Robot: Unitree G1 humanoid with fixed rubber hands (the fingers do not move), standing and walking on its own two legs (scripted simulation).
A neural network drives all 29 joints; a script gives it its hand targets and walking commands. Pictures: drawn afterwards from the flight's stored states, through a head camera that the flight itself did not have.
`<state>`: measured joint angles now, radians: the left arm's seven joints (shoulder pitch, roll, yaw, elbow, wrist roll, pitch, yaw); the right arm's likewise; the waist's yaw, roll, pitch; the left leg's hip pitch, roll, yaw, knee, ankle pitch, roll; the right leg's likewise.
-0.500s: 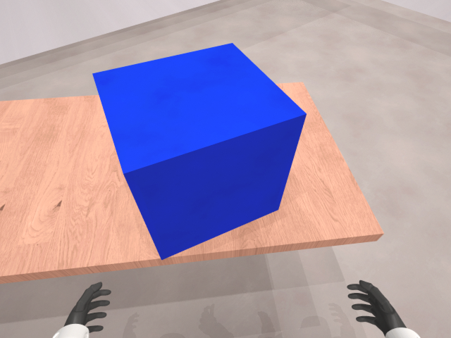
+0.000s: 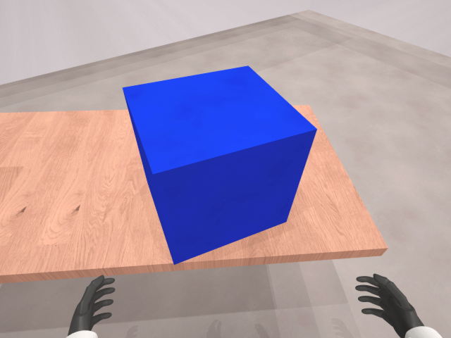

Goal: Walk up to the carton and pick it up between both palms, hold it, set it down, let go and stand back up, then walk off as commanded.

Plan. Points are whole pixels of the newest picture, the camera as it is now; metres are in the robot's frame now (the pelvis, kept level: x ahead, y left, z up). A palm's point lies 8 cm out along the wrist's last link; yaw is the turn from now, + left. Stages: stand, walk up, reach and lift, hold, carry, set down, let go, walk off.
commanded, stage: reach and lift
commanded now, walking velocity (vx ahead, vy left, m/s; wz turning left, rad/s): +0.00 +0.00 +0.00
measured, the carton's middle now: (212, 161) +0.45 +0.03 +0.07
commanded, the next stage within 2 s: none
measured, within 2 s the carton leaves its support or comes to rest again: neither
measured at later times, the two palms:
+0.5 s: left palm (102, 296) +0.19 +0.20 +0.03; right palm (427, 290) +0.20 -0.33 +0.03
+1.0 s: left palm (111, 275) +0.21 +0.18 +0.06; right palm (424, 259) +0.24 -0.32 +0.07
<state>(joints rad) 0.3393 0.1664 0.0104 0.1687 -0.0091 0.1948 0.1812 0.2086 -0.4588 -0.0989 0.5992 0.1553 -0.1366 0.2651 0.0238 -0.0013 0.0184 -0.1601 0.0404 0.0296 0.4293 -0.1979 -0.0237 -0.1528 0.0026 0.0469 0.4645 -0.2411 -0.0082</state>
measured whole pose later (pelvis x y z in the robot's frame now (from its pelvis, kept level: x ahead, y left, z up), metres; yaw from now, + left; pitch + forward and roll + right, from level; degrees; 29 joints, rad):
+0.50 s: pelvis +0.00 -0.01 +0.00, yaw +0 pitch -4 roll +1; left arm 0.35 0.07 -0.01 -0.11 -0.03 0.22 0.27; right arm 0.21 -0.61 -0.10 0.41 0.38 -0.10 0.34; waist 0.02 0.00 0.02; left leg -0.15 0.05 0.03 0.41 -0.19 -0.03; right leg -0.15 0.01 0.05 0.46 -0.24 -0.01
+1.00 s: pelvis +0.01 -0.01 +0.00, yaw +0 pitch -3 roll +1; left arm 0.28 0.06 -0.03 -0.21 -0.10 0.36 0.32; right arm 0.14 -0.65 -0.10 0.29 0.45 0.00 0.35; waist 0.03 0.00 0.00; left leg -0.16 0.05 0.02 0.40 -0.19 -0.03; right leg -0.16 0.02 0.05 0.46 -0.24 -0.02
